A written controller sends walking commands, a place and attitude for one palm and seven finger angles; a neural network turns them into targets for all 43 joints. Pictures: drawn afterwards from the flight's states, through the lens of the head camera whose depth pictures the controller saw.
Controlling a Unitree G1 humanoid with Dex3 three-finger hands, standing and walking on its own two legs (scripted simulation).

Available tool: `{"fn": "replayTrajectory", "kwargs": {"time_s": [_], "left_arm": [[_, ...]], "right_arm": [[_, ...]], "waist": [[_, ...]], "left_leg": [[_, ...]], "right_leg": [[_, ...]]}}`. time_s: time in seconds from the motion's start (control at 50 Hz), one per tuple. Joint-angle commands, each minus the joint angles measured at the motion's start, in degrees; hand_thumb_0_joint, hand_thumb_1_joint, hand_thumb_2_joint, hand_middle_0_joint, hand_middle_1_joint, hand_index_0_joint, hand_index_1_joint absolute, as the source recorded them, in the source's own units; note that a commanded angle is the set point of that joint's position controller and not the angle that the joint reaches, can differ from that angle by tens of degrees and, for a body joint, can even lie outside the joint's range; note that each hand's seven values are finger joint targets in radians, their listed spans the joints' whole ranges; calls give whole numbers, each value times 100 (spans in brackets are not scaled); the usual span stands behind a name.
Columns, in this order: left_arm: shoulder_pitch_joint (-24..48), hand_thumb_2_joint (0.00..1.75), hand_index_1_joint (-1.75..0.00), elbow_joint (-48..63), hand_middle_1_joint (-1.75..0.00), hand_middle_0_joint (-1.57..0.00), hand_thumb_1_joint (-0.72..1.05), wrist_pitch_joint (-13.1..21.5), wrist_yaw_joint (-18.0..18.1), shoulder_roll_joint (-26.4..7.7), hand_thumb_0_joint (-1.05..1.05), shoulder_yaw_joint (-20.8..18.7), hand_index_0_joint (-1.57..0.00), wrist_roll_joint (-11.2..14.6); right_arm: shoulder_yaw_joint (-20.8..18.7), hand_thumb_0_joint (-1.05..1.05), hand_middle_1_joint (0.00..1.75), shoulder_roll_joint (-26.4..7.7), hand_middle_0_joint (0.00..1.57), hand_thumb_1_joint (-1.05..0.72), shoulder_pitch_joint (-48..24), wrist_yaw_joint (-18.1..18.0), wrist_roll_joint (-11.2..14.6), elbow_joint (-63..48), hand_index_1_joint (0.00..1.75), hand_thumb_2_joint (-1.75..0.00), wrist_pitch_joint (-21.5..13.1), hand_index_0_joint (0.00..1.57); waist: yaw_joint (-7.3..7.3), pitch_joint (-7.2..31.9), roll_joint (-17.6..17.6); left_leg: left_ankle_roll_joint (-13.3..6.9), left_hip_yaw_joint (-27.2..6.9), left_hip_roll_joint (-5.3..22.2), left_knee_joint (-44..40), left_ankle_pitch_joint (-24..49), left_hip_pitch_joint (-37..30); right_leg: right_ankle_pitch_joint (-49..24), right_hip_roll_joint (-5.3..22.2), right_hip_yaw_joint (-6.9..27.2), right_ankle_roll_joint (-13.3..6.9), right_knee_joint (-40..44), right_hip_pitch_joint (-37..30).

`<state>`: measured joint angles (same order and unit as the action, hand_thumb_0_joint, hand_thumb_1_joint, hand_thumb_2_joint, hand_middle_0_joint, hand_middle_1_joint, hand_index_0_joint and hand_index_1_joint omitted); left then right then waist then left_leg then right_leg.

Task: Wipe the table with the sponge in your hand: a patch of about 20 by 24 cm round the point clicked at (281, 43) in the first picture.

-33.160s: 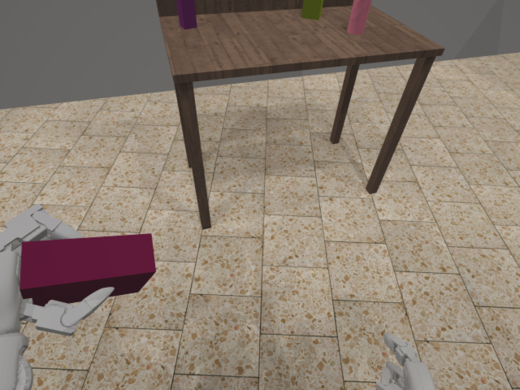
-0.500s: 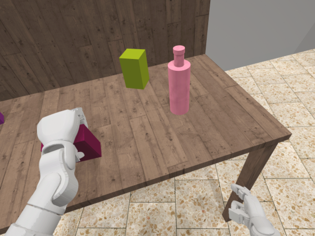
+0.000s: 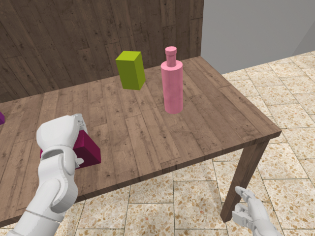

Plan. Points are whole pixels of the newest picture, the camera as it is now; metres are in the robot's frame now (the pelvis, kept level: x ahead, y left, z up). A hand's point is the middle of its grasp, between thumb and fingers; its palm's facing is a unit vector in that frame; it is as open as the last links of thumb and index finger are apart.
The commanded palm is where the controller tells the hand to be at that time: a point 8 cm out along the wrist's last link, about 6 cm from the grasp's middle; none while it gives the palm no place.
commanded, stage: slide across to the third lane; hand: left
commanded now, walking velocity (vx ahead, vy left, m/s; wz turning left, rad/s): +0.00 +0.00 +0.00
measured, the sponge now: (77, 155) +0.28 +0.27 +0.07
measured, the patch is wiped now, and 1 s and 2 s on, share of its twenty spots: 0.90 0.90 0.90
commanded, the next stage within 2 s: wipe forward along the third lane in 0.48 s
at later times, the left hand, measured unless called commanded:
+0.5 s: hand (92, 140) +0.29 +0.21 +0.13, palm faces +0.09 -0.06 -0.99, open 9.0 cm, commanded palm +0.27 +0.19 +0.18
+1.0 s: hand (98, 132) +0.32 +0.21 +0.12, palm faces +0.00 -0.05 -1.00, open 9.1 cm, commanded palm +0.31 +0.21 +0.16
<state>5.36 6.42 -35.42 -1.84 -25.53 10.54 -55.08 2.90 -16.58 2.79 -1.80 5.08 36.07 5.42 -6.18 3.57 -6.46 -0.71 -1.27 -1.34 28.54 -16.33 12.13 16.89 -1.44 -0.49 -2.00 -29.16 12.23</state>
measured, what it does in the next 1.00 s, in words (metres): stands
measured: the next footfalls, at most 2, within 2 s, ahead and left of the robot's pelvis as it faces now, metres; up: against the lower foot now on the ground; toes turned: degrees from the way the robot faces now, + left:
none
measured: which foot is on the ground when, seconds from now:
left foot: down 0.00-1.00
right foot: down 0.00-1.00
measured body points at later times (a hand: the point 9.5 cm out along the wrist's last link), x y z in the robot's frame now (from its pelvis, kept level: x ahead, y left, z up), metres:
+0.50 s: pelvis -0.01 -0.01 +0.00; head -0.03 -0.06 +0.45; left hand +0.28 +0.21 +0.18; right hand +0.25 -0.19 -0.07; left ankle -0.01 +0.12 -0.74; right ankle -0.02 -0.10 -0.74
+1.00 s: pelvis -0.03 -0.02 +0.00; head -0.06 -0.07 +0.45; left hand +0.32 +0.21 +0.18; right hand +0.19 -0.24 -0.10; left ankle -0.01 +0.12 -0.74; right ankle -0.02 -0.10 -0.74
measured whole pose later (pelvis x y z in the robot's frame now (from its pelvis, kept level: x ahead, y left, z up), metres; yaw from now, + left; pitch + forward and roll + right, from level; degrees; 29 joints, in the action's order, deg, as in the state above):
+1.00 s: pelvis -0.03 -0.02 +0.00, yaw +0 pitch -1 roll +1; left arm 27.9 -21.7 -32.4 -3.4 -20.3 16.4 -54.9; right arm 3.4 -15.5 3.4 -4.3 5.3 40.5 4.9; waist -4.6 3.7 -5.4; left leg 0.9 -2.2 -0.4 26.0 -12.5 12.6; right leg 14.1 -2.3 -1.5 -3.7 -28.4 13.4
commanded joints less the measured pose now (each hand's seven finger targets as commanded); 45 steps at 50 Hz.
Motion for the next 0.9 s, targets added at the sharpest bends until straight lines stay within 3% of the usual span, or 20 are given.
{"fn": "replayTrajectory", "kwargs": {"time_s": [0.0,0.04,0.06,0.14,0.16,0.24,0.32,0.34,0.38,0.52,0.54,0.62,0.64,0.7,0.72,0.74,0.78,0.82,0.84,0.88], "left_arm": [[1216,130,-160,528,-160,-120,10,97,-222,-244,0,149,-120,211],[1522,130,-160,739,-160,-120,10,174,-221,-245,0,166,-120,244],[1538,130,-160,470,-160,-120,10,201,-205,-382,0,34,-120,232],[2031,130,-160,647,-160,-120,10,338,-215,-43,0,387,-120,281],[2018,130,-160,420,-160,-120,10,370,-172,-266,0,163,-120,274],[2376,130,-160,506,-160,-120,10,374,-140,141,0,543,-120,243],[2246,130,-160,399,-160,-120,10,330,-34,12,0,358,-120,220],[2412,130,-160,375,-160,-120,10,302,-16,329,0,652,-120,200],[2468,130,-160,278,-160,-120,10,267,16,429,0,764,-120,218],[2794,130,-160,-38,-160,-120,10,-56,199,190,0,510,-120,116],[2972,130,-160,29,-160,-120,10,-96,171,591,0,921,-120,132],[3392,130,-160,-603,-160,-120,10,-235,190,38,0,482,-120,0],[3607,130,-160,-630,-160,-120,10,-228,169,284,0,729,-120,-7],[3689,130,-160,-1102,-160,-120,10,-181,141,90,0,545,-120,-41],[3607,130,-160,-1213,-160,-120,10,-145,160,-195,0,256,-120,-67],[3760,130,-160,-1197,-160,-120,10,-88,136,60,0,493,-120,-76],[3759,130,-160,-1547,-160,-120,10,19,129,-24,0,379,-120,-80],[3627,130,-160,-1832,-160,-120,10,100,146,-429,0,-4,-120,-124],[3801,130,-160,-1908,-160,-120,10,146,134,-136,0,265,-120,-120],[3992,130,-160,-2254,-160,-120,10,270,124,-233,0,206,-120,-133]], "right_arm": [[-152,0,30,-423,20,-90,-1376,-41,-26,-1037,30,-90,-393,20],[-142,0,30,-380,20,-90,-1391,-62,-28,-1107,30,-90,-514,20],[-160,0,30,-403,20,-90,-1382,-82,-38,-976,30,-90,-501,20],[-119,0,30,-337,20,-90,-1374,-97,-28,-1032,30,-90,-613,20],[-144,0,30,-363,20,-90,-1372,-100,-40,-913,30,-90,-607,20],[-103,0,30,-305,20,-90,-1410,-82,-30,-971,30,-90,-673,20],[-120,0,30,-313,20,-90,-1587,-19,-34,-893,30,-90,-601,20],[-101,0,30,-277,20,-90,-1539,-5,-31,-902,30,-90,-631,20],[-119,0,30,-289,20,-90,-1587,36,-22,-829,30,-90,-565,20],[-114,0,30,-292,20,-90,-1743,75,-1,-767,30,-90,-495,20],[-78,0,30,-238,20,-90,-1755,91,7,-824,30,-90,-525,20],[-63,0,30,-318,20,-90,-1750,24,31,-675,30,-90,-385,20],[-50,0,30,-280,20,-90,-1727,2,34,-721,30,-90,-429,20],[-68,0,30,-333,20,-90,-1620,-62,20,-605,30,-90,-358,20],[-65,0,30,-347,20,-90,-1578,-79,14,-612,30,-90,-367,20],[-60,0,30,-328,20,-90,-1544,-101,13,-662,30,-90,-397,20],[-78,0,30,-367,20,-90,-1422,-135,-1,-579,30,-90,-359,20],[-94,0,30,-407,20,-90,-1351,-176,-15,-566,30,-90,-334,20],[-88,0,30,-391,20,-90,-1311,-197,-10,-576,30,-90,-345,20],[-115,0,30,-429,20,-90,-1184,-250,1,-488,30,-90,-334,20]], "waist": [[56,726,784],[40,1015,835],[80,905,865],[120,961,885],[118,931,870],[108,1032,912],[52,955,811],[84,1035,920],[94,900,821],[45,1042,940],[59,1138,887],[123,748,810],[135,864,854],[166,810,872],[140,877,847],[170,991,901],[205,912,988],[161,832,987],[225,812,999],[307,639,1065]], "left_leg": [[-224,-15,-24,-299,1423,-207],[-250,6,-58,-250,1475,-290],[-232,-13,-31,-268,1459,-323],[-242,5,-55,-292,1397,-389],[-225,-19,-33,-312,1404,-413],[-210,14,-63,-340,1455,-462],[-157,0,-23,-428,1448,-505],[-168,55,-57,-382,1552,-504],[-152,30,-24,-453,1485,-523],[-134,73,-36,-474,1421,-524],[-150,126,-72,-450,1466,-519],[-113,83,-19,-591,1020,-366],[-144,133,-70,-542,1061,-368],[-133,134,-72,-541,1005,-322],[-127,102,-60,-560,912,-302],[-139,144,-94,-516,953,-278],[-136,132,-83,-509,926,-207],[-119,112,-69,-550,788,-96],[-132,170,-91,-520,770,-84],[-125,163,-69,-526,566,-9]], "right_leg": [[-1562,22,65,-116,436,-296],[-1616,38,75,-119,415,-418],[-1633,20,118,-128,457,-360],[-1504,35,62,-116,495,-334],[-1582,24,112,-129,532,-348],[-1580,38,38,-134,521,-401],[-1605,-5,126,-174,565,-430],[-1694,28,12,-157,524,-477],[-1611,19,-7,-149,589,-403],[-1591,-2,103,-187,572,-501],[-1578,42,-23,-161,539,-544],[-998,3,81,-194,649,-279],[-1002,36,8,-171,633,-310],[-1019,38,61,-166,670,-276],[-898,15,142,-188,679,-279],[-945,49,82,-164,647,-335],[-1018,47,101,-153,671,-299],[-813,36,199,-158,734,-271],[-806,62,143,-134,728,-224],[-559,58,173,-111,815,-37]]}}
